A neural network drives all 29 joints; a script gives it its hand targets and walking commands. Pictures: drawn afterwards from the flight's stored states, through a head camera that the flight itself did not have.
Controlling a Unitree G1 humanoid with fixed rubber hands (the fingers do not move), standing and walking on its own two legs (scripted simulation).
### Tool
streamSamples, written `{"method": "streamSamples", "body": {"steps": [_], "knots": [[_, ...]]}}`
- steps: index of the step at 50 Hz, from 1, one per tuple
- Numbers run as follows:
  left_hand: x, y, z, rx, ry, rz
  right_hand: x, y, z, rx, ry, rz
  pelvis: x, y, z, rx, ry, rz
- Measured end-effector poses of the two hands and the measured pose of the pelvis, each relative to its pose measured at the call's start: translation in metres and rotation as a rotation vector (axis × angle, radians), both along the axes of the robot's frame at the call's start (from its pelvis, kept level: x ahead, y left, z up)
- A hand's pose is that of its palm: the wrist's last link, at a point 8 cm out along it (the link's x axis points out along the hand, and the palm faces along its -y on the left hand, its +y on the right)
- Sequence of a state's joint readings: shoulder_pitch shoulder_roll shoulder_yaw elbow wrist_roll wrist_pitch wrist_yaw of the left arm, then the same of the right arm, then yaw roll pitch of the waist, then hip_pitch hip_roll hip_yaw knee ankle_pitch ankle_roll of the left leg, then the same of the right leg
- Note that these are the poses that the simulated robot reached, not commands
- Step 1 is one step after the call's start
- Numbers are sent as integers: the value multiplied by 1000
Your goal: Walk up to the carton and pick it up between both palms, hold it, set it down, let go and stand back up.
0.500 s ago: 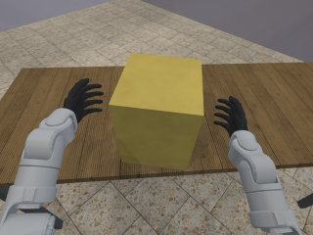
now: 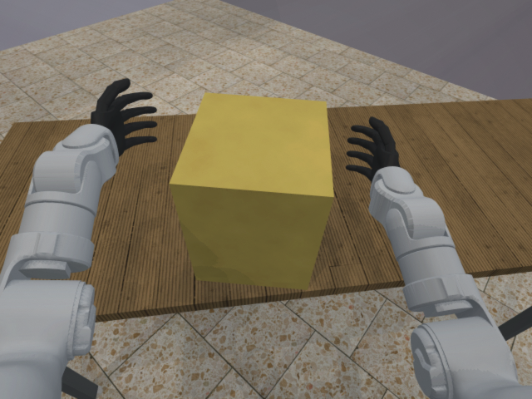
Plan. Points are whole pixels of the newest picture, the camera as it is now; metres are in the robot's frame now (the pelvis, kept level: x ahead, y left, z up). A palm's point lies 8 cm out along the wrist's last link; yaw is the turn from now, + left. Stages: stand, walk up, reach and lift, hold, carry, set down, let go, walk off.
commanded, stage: reach and lift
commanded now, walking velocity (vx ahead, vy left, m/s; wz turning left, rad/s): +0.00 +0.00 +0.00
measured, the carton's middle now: (258, 195) +0.43 -0.01 +0.06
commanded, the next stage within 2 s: none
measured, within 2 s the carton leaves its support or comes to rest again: neither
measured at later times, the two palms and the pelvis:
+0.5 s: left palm (114, 145) +0.46 +0.20 +0.16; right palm (381, 180) +0.39 -0.20 +0.12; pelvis +0.00 +0.00 +0.00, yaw +0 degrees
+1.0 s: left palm (146, 175) +0.46 +0.17 +0.09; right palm (374, 188) +0.40 -0.20 +0.09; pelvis +0.00 +0.00 +0.00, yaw +0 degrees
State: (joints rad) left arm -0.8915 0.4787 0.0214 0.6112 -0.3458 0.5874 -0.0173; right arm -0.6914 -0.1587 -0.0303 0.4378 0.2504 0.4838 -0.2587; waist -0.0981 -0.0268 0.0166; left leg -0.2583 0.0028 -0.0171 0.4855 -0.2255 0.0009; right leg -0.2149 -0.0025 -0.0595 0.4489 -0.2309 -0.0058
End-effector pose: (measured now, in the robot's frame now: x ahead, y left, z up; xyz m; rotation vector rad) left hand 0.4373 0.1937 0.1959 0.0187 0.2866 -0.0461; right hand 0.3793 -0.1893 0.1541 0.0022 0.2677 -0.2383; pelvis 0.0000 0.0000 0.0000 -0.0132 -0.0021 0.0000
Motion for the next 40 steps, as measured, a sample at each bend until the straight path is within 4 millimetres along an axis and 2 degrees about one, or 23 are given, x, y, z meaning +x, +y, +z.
{"method": "streamSamples", "body": {"steps": [9,13,20,27,35,40], "knots": [[16,-3,3,-18,-3,17,13,-3,2,-3,-4,-7,3,-2,0,0,34,-2],[20,-2,-1,-23,-5,28,15,-6,1,-3,-11,-15,4,-2,0,0,42,-2],[22,8,-26,-32,27,67,14,-12,-23,1,45,-37,3,-3,0,0,54,-3],[24,10,-48,-40,-2,70,14,-16,-41,0,41,-49,0,-2,-1,-1,95,-4],[23,0,-85,-46,20,63,15,-18,-59,-4,33,-52,-3,-1,-2,-2,159,-5],[24,-10,-100,-50,12,41,16,-19,-71,-7,42,-54,-3,-1,-3,-2,204,-6]]}}
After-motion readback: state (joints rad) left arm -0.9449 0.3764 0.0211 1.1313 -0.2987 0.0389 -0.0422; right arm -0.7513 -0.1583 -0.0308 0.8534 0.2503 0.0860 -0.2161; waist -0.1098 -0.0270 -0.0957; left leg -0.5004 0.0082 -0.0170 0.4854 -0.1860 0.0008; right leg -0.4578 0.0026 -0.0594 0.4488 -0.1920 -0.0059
